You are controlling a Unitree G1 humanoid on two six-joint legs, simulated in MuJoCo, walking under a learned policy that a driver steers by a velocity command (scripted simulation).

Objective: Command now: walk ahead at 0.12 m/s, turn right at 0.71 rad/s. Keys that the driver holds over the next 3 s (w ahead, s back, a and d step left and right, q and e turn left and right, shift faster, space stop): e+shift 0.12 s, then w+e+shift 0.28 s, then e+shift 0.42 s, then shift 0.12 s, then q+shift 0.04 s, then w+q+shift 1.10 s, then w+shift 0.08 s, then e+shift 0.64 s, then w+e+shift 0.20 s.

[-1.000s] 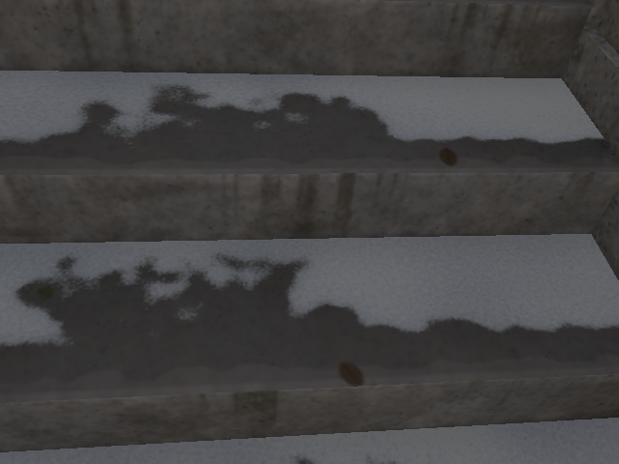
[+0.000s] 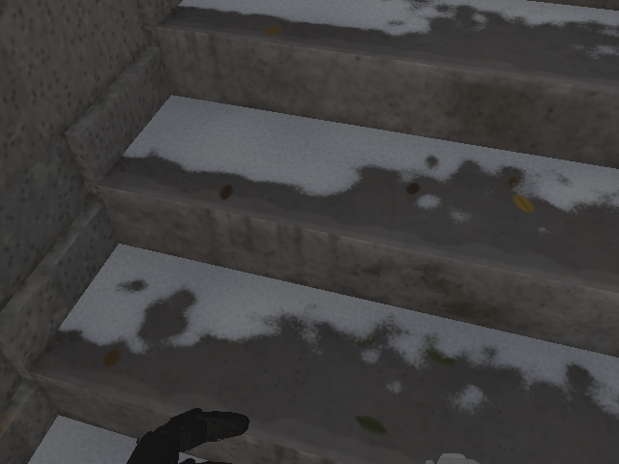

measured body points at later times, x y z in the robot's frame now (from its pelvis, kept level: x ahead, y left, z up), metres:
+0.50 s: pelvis +0.18 +0.00 +0.14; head +0.17 +0.01 +0.59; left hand +0.36 +0.21 +0.02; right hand +0.25 -0.26 +0.04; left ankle +0.27 +0.11 -0.56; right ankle +0.16 -0.12 -0.58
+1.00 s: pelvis +0.30 -0.06 +0.16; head +0.31 -0.04 +0.61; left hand +0.61 -0.12 +0.10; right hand +0.13 -0.24 +0.04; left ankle +0.28 +0.12 -0.57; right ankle +0.24 -0.18 -0.54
